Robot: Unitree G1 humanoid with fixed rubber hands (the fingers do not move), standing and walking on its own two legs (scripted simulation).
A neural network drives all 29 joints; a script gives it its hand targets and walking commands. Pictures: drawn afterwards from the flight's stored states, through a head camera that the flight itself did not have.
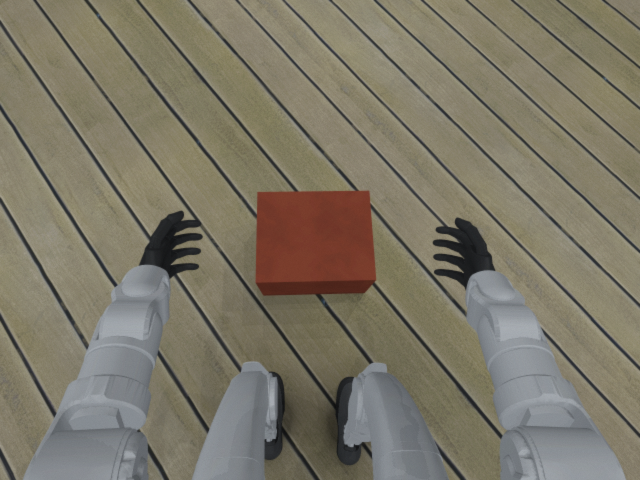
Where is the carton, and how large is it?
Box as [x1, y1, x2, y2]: [256, 191, 375, 295]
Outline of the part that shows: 257,192 256,283 263,295 364,292 375,280 368,191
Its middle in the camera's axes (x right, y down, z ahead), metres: -0.02 +0.03 +1.05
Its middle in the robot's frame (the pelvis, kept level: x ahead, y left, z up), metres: +0.55 -0.01 -0.60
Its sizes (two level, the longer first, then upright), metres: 0.290 0.236 0.189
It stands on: the floor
